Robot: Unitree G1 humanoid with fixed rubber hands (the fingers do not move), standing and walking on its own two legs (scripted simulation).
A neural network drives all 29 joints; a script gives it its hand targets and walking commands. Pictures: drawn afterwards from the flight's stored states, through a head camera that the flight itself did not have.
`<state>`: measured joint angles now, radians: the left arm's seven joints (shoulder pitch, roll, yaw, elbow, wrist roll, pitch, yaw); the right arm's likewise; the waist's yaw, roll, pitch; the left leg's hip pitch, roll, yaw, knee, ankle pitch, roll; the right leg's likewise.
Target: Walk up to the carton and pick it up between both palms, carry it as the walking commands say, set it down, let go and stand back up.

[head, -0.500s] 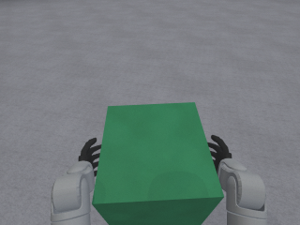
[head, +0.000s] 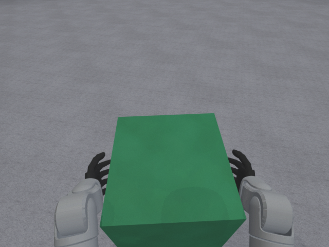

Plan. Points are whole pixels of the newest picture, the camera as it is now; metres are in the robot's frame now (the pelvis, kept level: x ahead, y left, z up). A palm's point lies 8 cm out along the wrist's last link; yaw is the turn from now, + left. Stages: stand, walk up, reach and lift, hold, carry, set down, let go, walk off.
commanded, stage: carry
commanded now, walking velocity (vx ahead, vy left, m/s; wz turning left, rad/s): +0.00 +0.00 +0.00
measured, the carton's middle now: (169, 185) +0.28 +0.00 +0.02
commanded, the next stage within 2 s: hold in 1.46 s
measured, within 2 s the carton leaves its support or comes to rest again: neither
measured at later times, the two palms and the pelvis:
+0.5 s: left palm (90, 197) +0.22 +0.17 +0.09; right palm (249, 193) +0.22 -0.16 +0.09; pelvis -0.03 +0.00 +0.00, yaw +0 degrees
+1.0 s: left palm (91, 203) +0.21 +0.16 +0.09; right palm (253, 198) +0.21 -0.17 +0.09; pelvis -0.04 -0.01 +0.00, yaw +0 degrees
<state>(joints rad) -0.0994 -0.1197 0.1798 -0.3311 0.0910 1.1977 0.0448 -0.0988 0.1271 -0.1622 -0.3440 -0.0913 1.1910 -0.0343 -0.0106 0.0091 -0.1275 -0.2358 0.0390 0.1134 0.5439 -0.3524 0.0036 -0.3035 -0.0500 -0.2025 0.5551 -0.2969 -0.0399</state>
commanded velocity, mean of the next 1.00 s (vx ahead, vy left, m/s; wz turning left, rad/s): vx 0.00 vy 0.00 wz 0.00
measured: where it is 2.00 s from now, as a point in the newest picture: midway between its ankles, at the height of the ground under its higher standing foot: outside the picture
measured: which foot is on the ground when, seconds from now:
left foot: down 0.00-1.00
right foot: down 0.00-1.00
